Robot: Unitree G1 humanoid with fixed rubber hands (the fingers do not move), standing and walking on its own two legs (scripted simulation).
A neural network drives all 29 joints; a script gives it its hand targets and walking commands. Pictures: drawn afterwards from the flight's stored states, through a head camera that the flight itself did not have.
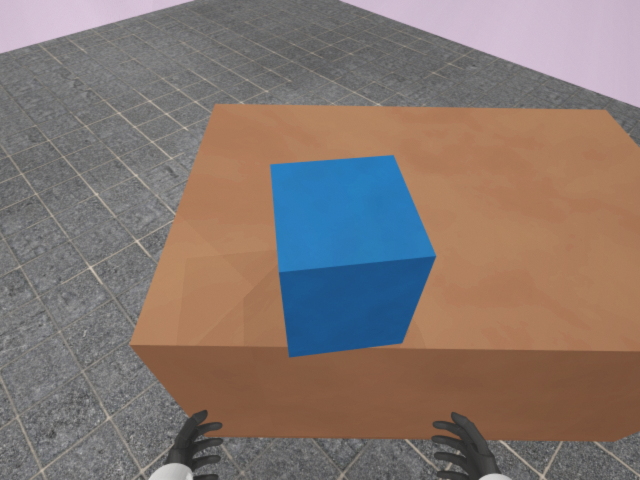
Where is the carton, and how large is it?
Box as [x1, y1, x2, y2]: [270, 155, 435, 357]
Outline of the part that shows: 393,155 270,164 278,267 289,357 402,342 434,260 435,254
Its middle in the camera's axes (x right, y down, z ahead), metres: +0.03 +0.04 +0.64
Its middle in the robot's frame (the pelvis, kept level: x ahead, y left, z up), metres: +0.45 -0.01 -0.04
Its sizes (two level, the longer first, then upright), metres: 0.210 0.200 0.250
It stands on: a pedestal, 0.62 m high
